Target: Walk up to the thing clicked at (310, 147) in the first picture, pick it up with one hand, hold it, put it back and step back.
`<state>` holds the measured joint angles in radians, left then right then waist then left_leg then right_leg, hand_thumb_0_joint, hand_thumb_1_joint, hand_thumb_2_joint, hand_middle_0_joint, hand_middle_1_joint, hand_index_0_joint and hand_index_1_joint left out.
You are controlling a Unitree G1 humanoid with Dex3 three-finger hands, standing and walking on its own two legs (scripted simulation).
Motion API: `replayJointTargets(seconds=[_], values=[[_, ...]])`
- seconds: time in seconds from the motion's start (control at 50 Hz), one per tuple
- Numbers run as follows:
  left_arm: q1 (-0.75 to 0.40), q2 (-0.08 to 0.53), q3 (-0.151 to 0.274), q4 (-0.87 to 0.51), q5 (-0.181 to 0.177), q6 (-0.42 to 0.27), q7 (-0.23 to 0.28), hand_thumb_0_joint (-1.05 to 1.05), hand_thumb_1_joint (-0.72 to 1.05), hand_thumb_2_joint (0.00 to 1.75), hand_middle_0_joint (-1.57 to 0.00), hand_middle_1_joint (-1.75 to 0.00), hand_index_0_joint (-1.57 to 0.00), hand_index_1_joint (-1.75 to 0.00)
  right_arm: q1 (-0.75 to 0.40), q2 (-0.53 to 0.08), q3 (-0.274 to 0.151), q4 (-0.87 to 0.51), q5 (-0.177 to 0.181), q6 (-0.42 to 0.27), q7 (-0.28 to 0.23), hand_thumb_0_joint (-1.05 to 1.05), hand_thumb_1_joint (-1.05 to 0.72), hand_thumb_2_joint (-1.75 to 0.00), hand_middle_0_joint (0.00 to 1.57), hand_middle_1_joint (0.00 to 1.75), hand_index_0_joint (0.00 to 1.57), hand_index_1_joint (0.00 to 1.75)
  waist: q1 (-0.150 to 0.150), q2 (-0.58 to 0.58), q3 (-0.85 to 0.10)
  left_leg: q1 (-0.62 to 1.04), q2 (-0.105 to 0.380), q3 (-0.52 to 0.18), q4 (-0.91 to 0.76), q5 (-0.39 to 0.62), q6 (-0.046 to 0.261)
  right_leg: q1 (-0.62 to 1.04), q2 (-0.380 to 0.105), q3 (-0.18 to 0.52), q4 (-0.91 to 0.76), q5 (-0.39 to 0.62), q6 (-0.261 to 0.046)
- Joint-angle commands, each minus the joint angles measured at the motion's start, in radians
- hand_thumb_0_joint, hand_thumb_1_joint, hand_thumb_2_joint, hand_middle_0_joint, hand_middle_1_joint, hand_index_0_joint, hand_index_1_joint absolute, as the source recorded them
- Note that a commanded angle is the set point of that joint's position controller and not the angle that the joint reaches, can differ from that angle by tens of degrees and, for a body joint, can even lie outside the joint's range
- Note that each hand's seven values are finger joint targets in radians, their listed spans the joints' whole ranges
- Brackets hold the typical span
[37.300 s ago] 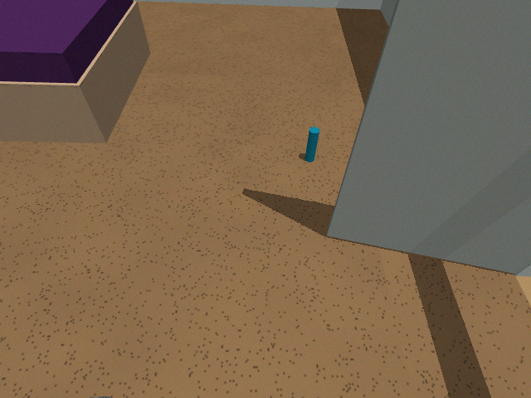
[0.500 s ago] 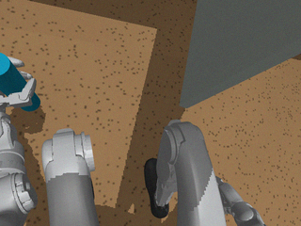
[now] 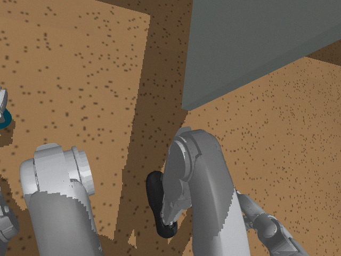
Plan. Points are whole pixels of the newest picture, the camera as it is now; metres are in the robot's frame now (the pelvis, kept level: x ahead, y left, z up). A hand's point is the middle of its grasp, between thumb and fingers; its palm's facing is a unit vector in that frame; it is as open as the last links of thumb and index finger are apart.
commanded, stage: lower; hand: left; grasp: from the side
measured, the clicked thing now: out of the picture +0.42 +0.31 -0.15
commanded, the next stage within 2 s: loosen in 0.78 s
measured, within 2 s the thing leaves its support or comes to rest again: rests again in 0.86 s
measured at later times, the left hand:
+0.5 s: hand out of the picture +0.43 +0.30 -0.16, palm faces +0.36 -0.93 -0.01, open 7.2 cm
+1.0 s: hand out of the picture +0.42 +0.29 -0.17, palm faces +0.37 -0.93 +0.01, open 7.2 cm
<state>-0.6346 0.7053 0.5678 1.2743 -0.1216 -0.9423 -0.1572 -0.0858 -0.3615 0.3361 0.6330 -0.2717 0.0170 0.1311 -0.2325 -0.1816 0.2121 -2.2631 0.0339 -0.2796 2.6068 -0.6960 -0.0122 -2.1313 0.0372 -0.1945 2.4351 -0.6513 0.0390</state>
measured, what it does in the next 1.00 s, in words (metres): stands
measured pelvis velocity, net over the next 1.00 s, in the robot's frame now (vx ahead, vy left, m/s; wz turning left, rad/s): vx -0.01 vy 0.01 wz -0.05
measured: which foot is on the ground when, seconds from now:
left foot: down 0.00-1.00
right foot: down 0.00-1.00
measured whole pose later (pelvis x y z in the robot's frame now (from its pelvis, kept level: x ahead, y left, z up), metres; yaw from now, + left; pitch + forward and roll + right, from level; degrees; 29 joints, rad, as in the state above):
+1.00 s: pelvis -0.01 +0.01 -0.01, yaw -3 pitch +13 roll -16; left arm -0.62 0.80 0.56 1.36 -0.14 -1.06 -0.07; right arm -0.17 -0.38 0.46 0.58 -0.33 0.01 0.14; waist -0.24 -0.26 0.29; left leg -2.23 0.04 -0.35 2.66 -0.71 -0.01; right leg -2.08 0.07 -0.25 2.43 -0.62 0.06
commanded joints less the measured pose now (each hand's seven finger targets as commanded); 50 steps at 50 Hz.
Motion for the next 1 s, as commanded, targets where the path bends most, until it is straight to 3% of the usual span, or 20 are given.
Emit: replayJointTargets(seconds=[0.0,0.16,0.2,0.26,0.38,0.42,0.44,0.54,0.58,0.62,0.78,0.8,0.86,0.88,0.98], values=[[-0.245,0.224,0.027,-0.156,-0.018,-0.102,0.016,0.00,0.35,1.23,-1.30,-1.38,-1.32,-1.37,0.073,-0.322,-0.080,-0.027,-0.015,0.003,-0.013,0.00,-0.91,-0.90,0.20,0.30,0.20,0.30,-0.063,0.450,-0.634,0.422,0.030,0.072,-0.284,0.140,-0.005,0.306,0.040,-0.084,-0.191,0.199,-0.055],[-0.266,0.288,0.029,-0.114,0.010,-0.145,0.037,0.00,0.38,1.24,-1.31,-1.38,-1.33,-1.37,0.037,-0.329,-0.044,-0.038,-0.039,0.003,-0.015,0.00,-0.91,-0.90,0.20,0.30,0.20,0.30,-0.078,0.468,-0.590,0.403,0.036,0.066,-0.278,0.100,-0.005,0.312,0.046,-0.091,-0.192,0.176,-0.054],[-0.232,0.284,0.036,-0.096,0.008,-0.149,0.039,0.00,0.35,1.23,-1.30,-1.37,-1.32,-1.36,0.022,-0.337,-0.039,-0.045,-0.043,0.005,-0.016,0.00,-0.91,-0.90,0.20,0.30,0.20,0.30,-0.068,0.483,-0.590,0.432,0.039,0.057,-0.286,0.115,-0.013,0.302,0.047,-0.101,-0.182,0.183,-0.055],[-0.211,0.259,0.032,-0.081,-0.005,-0.152,0.041,0.00,0.37,1.23,-1.30,-1.37,-1.31,-1.36,0.021,-0.348,-0.034,-0.052,-0.047,0.007,-0.015,0.00,-0.91,-0.90,0.20,0.30,0.20,0.30,-0.078,0.484,-0.591,0.453,0.040,0.046,-0.290,0.134,-0.017,0.308,0.047,-0.112,-0.177,0.203,-0.053],[-0.212,0.292,0.031,-0.079,-0.004,-0.155,0.051,0.00,0.38,1.25,-1.31,-1.38,-1.32,-1.38,0.014,-0.349,-0.016,-0.059,-0.050,0.007,-0.012,0.00,-0.91,-0.90,0.20,0.30,0.20,0.30,-0.083,0.462,-0.567,0.411,0.039,0.043,-0.278,0.122,-0.009,0.327,0.055,-0.117,-0.185,0.200,-0.050],[-0.213,0.274,0.017,-0.089,-0.010,-0.160,0.054,0.00,0.36,1.25,-1.28,-1.37,-1.29,-1.37,0.007,-0.351,-0.017,-0.059,-0.052,0.005,-0.013,0.00,-0.90,-0.90,0.20,0.30,0.20,0.30,-0.088,0.465,-0.569,0.425,0.040,0.041,-0.270,0.136,-0.010,0.328,0.056,-0.115,-0.183,0.216,-0.048],[-0.221,0.287,0.033,-0.089,-0.014,-0.164,0.057,0.00,0.37,1.25,-1.31,-1.38,-1.32,-1.38,0.015,-0.352,-0.013,-0.058,-0.054,0.006,-0.013,0.00,-0.91,-0.90,0.20,0.30,0.20,0.30,-0.093,0.457,-0.576,0.417,0.041,0.039,-0.264,0.136,-0.007,0.344,0.057,-0.117,-0.184,0.219,-0.047],[-0.244,0.295,0.018,-0.081,-0.001,-0.177,0.075,0.00,0.36,1.27,-1.31,-1.38,-1.32,-1.38,-0.006,-0.354,-0.010,-0.059,-0.057,0.004,-0.013,0.00,-0.90,-0.90,0.20,0.30,0.20,0.30,-0.099,0.462,-0.531,0.413,0.046,0.033,-0.277,0.092,-0.010,0.306,0.057,-0.126,-0.184,0.179,-0.048],[-0.237,0.313,0.028,-0.089,0.002,-0.183,0.073,0.00,0.36,1.26,-1.32,-1.39,-1.33,-1.39,0.001,-0.356,-0.005,-0.055,-0.063,0.005,-0.015,0.00,-0.90,-0.90,0.20,0.30,0.20,0.30,-0.098,0.481,-0.557,0.437,0.047,0.032,-0.269,0.114,-0.012,0.324,0.061,-0.126,-0.182,0.199,-0.047],[-0.220,0.296,0.010,-0.072,0.006,-0.183,0.074,0.00,0.36,1.26,-1.30,-1.38,-1.32,-1.38,-0.011,-0.355,-0.003,-0.059,-0.065,0.005,-0.015,0.00,-0.90,-0.90,0.20,0.30,0.20,0.30,-0.097,0.480,-0.530,0.426,0.048,0.032,-0.275,0.104,-0.012,0.314,0.061,-0.128,-0.183,0.191,-0.049],[-0.198,0.281,0.002,-0.072,-0.003,-0.185,0.078,0.00,0.38,1.29,-1.34,-1.41,-1.35,-1.41,-0.028,-0.367,0.001,-0.067,-0.066,0.004,-0.012,0.00,-0.90,-0.90,0.20,0.30,0.20,0.30,-0.098,0.475,-0.512,0.440,0.052,0.014,-0.282,0.117,-0.016,0.309,0.062,-0.144,-0.175,0.202,-0.046],[-0.177,0.297,0.022,-0.055,-0.006,-0.183,0.083,0.00,0.36,1.29,-1.34,-1.41,-1.35,-1.41,-0.027,-0.364,0.003,-0.068,-0.065,0.004,-0.011,0.00,-0.90,-0.90,0.20,0.30,0.20,0.30,-0.088,0.467,-0.524,0.435,0.052,0.020,-0.275,0.117,-0.014,0.316,0.066,-0.141,-0.179,0.200,-0.048],[-0.180,0.271,0.000,-0.045,-0.013,-0.189,0.083,0.00,0.38,1.28,-1.33,-1.39,-1.34,-1.39,-0.032,-0.364,0.008,-0.069,-0.066,0.004,-0.012,0.00,-0.90,-0.90,0.20,0.30,0.20,0.30,-0.100,0.451,-0.504,0.413,0.049,0.016,-0.271,0.112,-0.011,0.321,0.066,-0.147,-0.179,0.201,-0.045],[-0.150,0.257,0.000,-0.027,-0.018,-0.187,0.085,0.00,0.35,1.20,-1.38,-1.37,-1.40,-1.36,-0.027,-0.363,0.007,-0.071,-0.067,0.003,-0.009,0.00,-0.91,-0.90,0.20,0.30,0.20,0.30,-0.097,0.435,-0.509,0.409,0.049,0.017,-0.267,0.115,-0.010,0.332,0.070,-0.146,-0.184,0.206,-0.045],[-0.192,0.279,0.000,-0.063,-0.029,-0.198,0.079,0.00,0.16,0.82,-1.13,-1.04,-1.14,-1.02,-0.033,-0.364,0.011,-0.072,-0.066,-0.001,-0.011,0.00,-0.91,-0.89,0.20,0.30,0.20,0.30,-0.098,0.444,-0.516,0.411,0.050,0.021,-0.259,0.110,-0.008,0.336,0.072,-0.143,-0.187,0.204,-0.045]])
